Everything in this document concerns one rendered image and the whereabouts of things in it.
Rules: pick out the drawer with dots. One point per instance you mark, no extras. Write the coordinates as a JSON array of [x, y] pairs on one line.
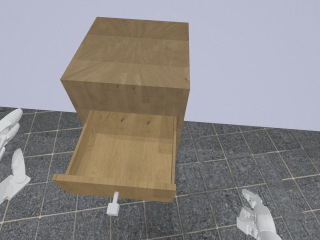
[[130, 153]]

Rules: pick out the robot right forearm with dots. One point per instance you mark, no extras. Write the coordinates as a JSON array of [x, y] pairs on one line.
[[267, 235]]

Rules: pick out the robot right hand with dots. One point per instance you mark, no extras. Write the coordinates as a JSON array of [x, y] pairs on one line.
[[258, 220]]

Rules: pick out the robot left hand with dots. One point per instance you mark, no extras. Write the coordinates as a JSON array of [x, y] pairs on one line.
[[13, 184]]

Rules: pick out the cabinet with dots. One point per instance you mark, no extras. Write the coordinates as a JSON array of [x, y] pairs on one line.
[[131, 66]]

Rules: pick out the handle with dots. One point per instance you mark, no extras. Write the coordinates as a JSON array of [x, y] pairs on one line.
[[113, 208]]

